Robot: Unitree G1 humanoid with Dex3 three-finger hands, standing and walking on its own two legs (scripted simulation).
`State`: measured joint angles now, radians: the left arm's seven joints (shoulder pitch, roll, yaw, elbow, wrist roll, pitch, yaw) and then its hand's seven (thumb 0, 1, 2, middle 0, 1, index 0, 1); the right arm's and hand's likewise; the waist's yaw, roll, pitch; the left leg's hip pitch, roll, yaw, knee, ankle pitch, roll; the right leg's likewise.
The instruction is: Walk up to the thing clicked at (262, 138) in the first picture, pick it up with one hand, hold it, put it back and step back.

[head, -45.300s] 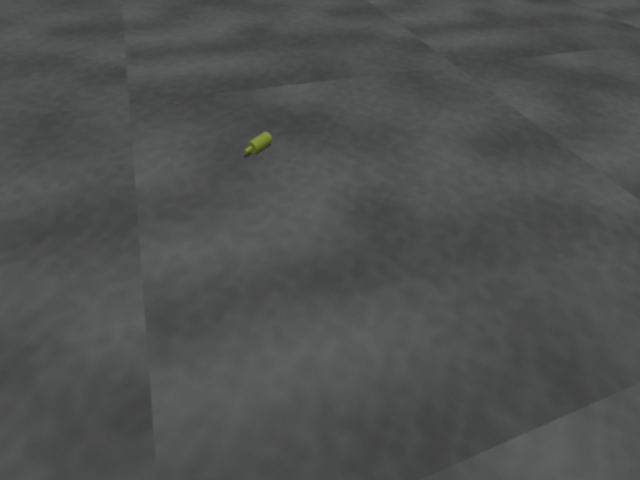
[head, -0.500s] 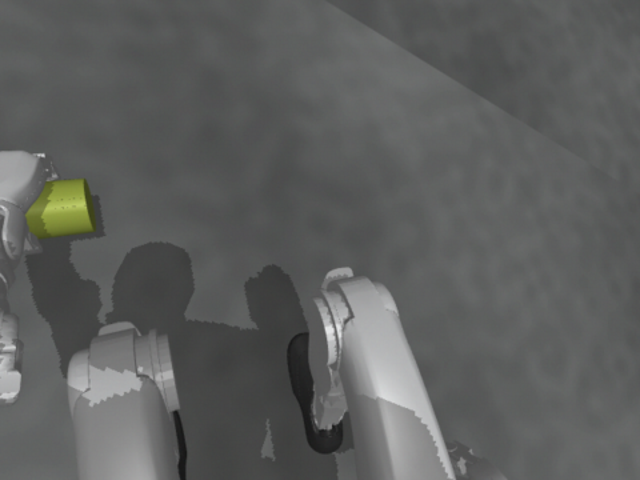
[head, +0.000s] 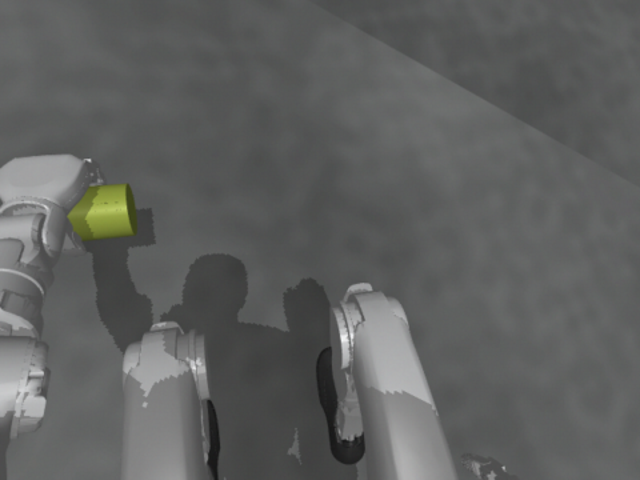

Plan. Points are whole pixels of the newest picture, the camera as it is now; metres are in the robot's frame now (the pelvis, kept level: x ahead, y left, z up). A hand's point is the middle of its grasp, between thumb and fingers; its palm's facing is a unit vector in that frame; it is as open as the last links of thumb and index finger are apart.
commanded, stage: lift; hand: left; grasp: from above
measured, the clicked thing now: (55, 216) +0.48 +0.26 -0.17
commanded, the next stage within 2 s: hold in 1.34 s
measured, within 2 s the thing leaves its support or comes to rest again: neither
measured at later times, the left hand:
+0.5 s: hand out of the picture +0.39 +0.26 +0.04, palm faces -0.45 -0.07 -0.89, open 9.9 cm
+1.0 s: hand out of the picture +0.36 +0.23 +0.21, palm faces -0.47 -0.08 -0.88, open 9.9 cm
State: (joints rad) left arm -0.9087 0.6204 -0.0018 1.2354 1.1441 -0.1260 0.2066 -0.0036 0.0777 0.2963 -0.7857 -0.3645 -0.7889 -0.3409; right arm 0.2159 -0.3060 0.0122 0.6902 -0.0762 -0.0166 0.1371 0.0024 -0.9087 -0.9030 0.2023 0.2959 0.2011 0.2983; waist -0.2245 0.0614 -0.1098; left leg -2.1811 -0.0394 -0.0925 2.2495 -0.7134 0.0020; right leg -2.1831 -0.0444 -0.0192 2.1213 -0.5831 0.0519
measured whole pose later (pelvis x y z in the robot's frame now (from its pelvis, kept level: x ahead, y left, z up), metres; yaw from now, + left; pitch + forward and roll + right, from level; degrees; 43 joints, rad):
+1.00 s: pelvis +0.04 +0.00 +0.29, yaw +2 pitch +16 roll -1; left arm -0.35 0.42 -0.17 0.81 1.00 -0.02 0.11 0.00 0.04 0.37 -0.79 -0.35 -0.80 -0.34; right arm 0.24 -0.24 -0.03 0.73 0.05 -0.02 -0.06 0.01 -0.90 -0.90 0.20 0.30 0.20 0.30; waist -0.07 0.03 -0.13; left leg -0.97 0.02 -0.02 1.20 -0.52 0.00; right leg -1.01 -0.02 0.00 1.13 -0.41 0.03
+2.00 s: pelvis +0.09 +0.01 +0.37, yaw +1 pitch +6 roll -1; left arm -0.26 0.41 -0.19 0.70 1.01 -0.04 0.00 0.00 0.03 0.44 -0.78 -0.37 -0.78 -0.36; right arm 0.24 -0.25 -0.06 0.71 0.05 0.04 -0.03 0.01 -0.89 -0.90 0.20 0.30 0.20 0.30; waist -0.02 0.03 -0.06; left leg -0.42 0.01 0.02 0.68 -0.37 0.01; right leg -0.47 -0.02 0.03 0.64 -0.27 0.04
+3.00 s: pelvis +0.07 -0.01 +0.39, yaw +1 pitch +1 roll +0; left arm -0.21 0.42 -0.20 0.58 0.98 -0.04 -0.07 0.00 0.00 0.48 -0.73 -0.50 -0.73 -0.49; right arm 0.18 -0.25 -0.03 0.69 0.07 0.05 -0.06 0.01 -0.90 -0.90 0.20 0.30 0.20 0.30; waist 0.01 0.05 0.00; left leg -0.27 0.01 0.02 0.53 -0.28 -0.01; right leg -0.34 -0.02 0.03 0.52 -0.20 0.03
